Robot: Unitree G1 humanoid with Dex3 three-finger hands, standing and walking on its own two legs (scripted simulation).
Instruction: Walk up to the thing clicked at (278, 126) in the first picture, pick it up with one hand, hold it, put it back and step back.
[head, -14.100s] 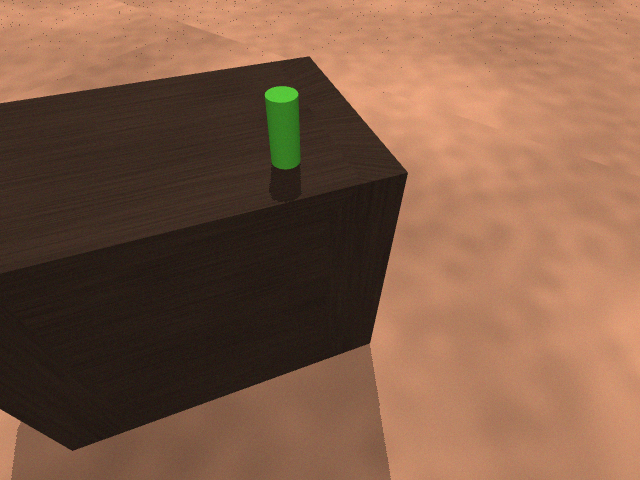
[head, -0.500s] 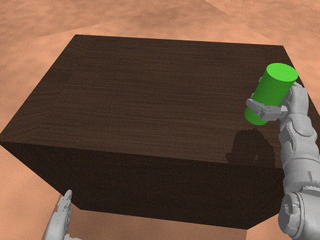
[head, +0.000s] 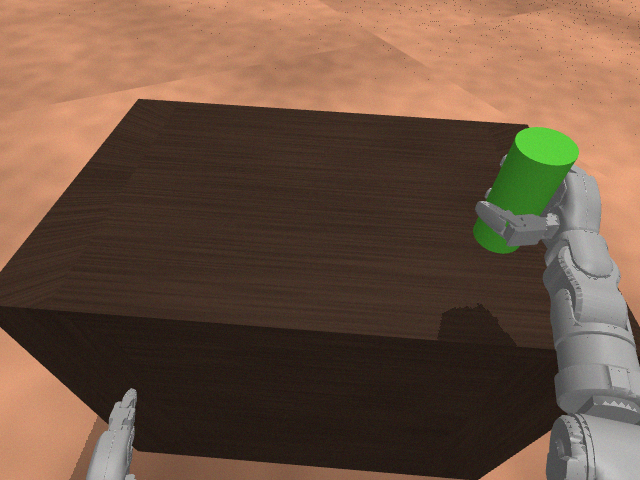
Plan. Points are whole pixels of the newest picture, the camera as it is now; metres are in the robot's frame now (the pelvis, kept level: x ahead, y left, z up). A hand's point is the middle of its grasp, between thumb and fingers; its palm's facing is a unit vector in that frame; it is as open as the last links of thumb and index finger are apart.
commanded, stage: lift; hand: right
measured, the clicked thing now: (518, 195) +0.42 -0.20 +0.18
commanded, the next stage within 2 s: hold in 0.96 s
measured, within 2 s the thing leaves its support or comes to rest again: neither
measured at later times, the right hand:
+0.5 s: hand (547, 188) +0.36 -0.19 +0.24, palm faces +0.17 +0.99 -0.02, open 9.1 cm
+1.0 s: hand (559, 187) +0.33 -0.17 +0.26, palm faces +0.16 +0.99 -0.03, open 9.1 cm
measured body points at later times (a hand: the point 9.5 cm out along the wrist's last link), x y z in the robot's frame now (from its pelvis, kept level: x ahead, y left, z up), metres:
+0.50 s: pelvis -0.01 +0.01 +0.01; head -0.04 +0.03 +0.45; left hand +0.16 +0.26 -0.07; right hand +0.34 -0.24 +0.24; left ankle +0.01 +0.13 -0.73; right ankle +0.00 -0.12 -0.73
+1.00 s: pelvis -0.02 +0.01 +0.01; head -0.06 +0.05 +0.45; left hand +0.16 +0.27 -0.06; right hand +0.31 -0.23 +0.27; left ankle +0.01 +0.13 -0.73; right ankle +0.00 -0.12 -0.73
